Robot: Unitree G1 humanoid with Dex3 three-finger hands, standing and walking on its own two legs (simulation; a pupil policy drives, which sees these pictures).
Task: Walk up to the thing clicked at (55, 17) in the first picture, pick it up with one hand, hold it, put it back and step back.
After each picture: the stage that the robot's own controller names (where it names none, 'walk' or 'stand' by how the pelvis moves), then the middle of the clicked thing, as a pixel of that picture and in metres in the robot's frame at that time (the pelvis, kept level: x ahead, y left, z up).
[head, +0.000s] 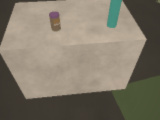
stand; (55, 21) +0.92 +0.20 -0.11
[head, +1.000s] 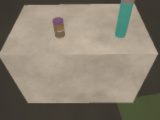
walk; (59, 28) +0.84 +0.21 -0.10
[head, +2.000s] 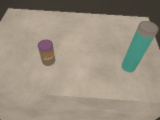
stand; (47, 53) +0.53 +0.20 -0.08
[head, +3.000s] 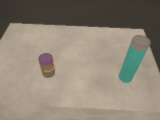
stand; (47, 65) +0.52 +0.19 -0.11
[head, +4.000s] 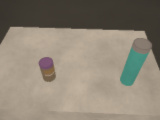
stand; (47, 69) +0.51 +0.19 -0.11
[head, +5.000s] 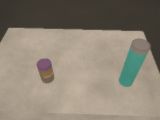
stand; (46, 71) +0.50 +0.20 -0.11
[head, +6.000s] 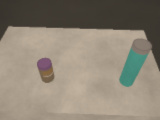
stand; (46, 70) +0.50 +0.20 -0.11
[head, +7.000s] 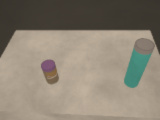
rise first; (50, 72) +0.49 +0.21 -0.11
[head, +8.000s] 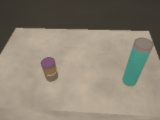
go down; (50, 69) +0.50 +0.21 -0.11
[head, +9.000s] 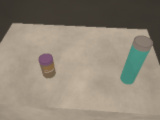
go down; (47, 66) +0.52 +0.20 -0.10
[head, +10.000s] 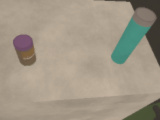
go down; (25, 51) +0.50 +0.19 -0.04
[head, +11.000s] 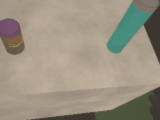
close in; (12, 38) +0.51 +0.20 -0.02
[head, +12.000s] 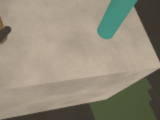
close; out of the picture +0.53 +0.22 +0.02
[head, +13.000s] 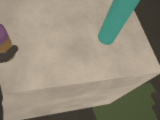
lift; (0, 44) +0.48 +0.20 +0.01
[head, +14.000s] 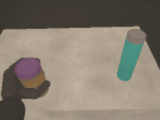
lift; (33, 78) +0.31 +0.16 +0.12
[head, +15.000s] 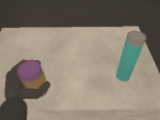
hold; (34, 79) +0.32 +0.17 +0.09
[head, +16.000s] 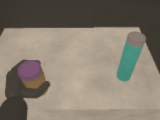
hold; (34, 79) +0.33 +0.17 +0.09
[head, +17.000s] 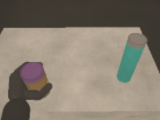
crouch; (36, 81) +0.33 +0.16 +0.08
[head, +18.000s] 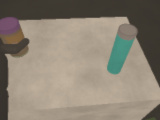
crouch; (13, 38) +0.46 +0.21 +0.12
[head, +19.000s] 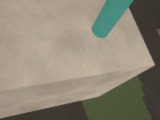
lower; out of the picture +0.53 +0.23 +0.02
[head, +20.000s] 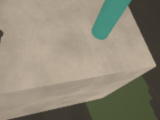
lower; out of the picture +0.52 +0.22 +0.01
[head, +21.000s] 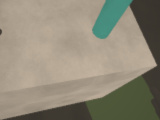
lower; out of the picture +0.52 +0.22 +0.02
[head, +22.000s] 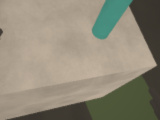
lower; out of the picture +0.52 +0.22 +0.01
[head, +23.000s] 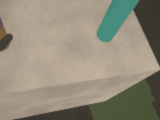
loosen; out of the picture +0.51 +0.21 +0.01
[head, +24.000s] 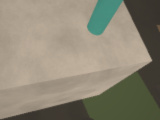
withdraw; out of the picture +0.51 +0.21 +0.02
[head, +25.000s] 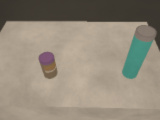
sink last; (48, 65) +0.49 +0.19 -0.06
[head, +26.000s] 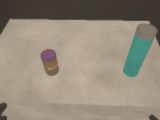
stand; (50, 62) +0.50 +0.19 -0.06
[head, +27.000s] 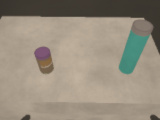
stand; (44, 60) +0.50 +0.19 -0.05
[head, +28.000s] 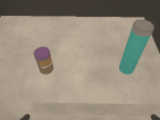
stand; (44, 61) +0.50 +0.19 -0.05
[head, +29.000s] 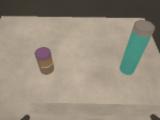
stand; (45, 61) +0.50 +0.19 -0.05
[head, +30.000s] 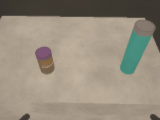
stand; (45, 61) +0.50 +0.19 -0.05
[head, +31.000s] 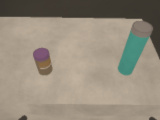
stand; (43, 62) +0.50 +0.19 -0.05
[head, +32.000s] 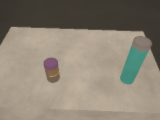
stand; (52, 70) +0.50 +0.17 -0.10
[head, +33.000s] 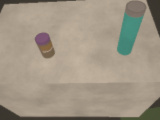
walk; (45, 46) +0.56 +0.22 -0.08
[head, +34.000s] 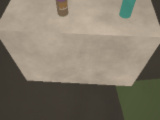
walk; (62, 5) +0.87 +0.13 -0.08
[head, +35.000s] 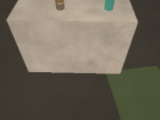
stand; (59, 1) +1.13 +0.21 -0.09
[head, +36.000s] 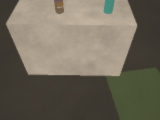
stand; (59, 4) +1.11 +0.20 -0.11
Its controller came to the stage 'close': yes
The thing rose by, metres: 0.21
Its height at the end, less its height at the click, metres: +0.00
